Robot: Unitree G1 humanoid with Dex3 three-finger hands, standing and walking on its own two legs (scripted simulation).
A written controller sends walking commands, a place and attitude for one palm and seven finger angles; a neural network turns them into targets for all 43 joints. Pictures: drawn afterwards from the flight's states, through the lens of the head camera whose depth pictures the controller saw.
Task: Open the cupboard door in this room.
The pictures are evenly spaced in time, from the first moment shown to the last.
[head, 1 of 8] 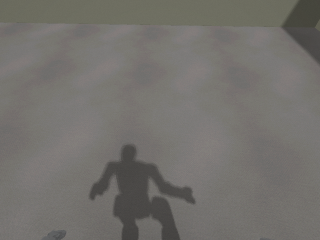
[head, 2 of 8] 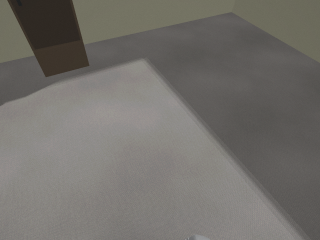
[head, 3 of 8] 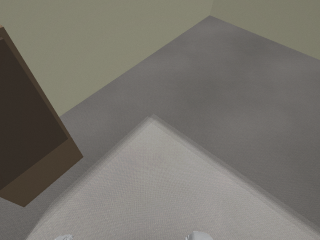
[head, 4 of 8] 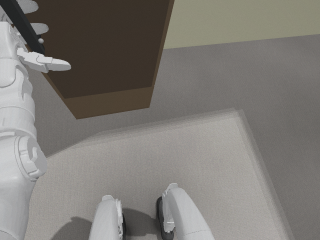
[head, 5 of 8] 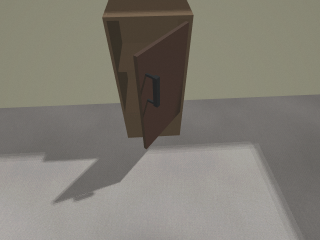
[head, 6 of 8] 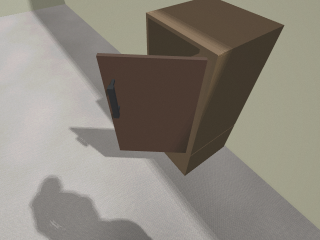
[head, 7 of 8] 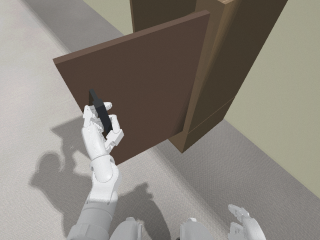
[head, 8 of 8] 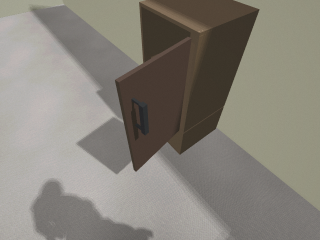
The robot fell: no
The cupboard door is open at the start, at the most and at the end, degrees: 0 100 100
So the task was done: yes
